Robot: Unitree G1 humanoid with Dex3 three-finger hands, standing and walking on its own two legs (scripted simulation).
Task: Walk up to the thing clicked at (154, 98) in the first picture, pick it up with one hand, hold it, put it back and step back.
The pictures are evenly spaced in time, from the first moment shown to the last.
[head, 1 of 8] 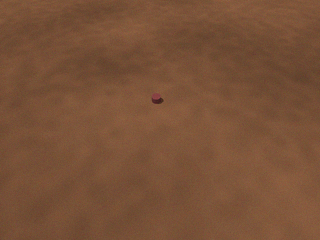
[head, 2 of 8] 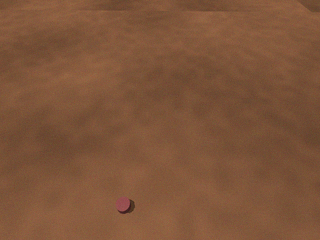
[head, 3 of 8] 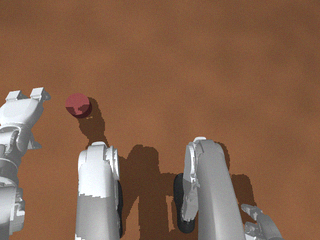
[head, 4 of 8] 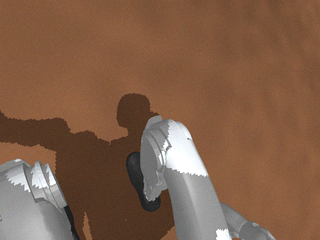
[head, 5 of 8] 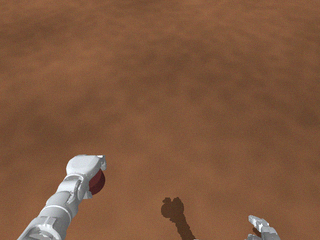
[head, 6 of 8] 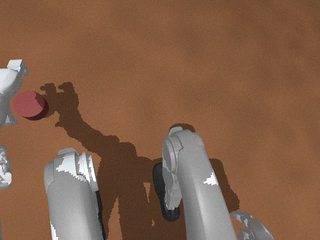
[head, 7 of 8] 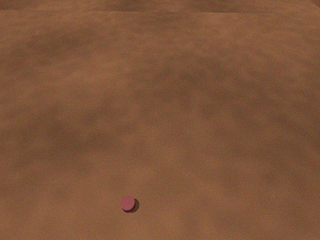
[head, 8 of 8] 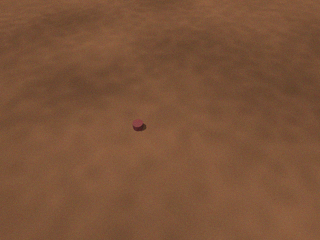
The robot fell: no
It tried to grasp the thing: yes
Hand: left
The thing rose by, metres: 0.68
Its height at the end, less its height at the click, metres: +0.00
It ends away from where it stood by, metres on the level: 0.01
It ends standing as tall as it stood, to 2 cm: yes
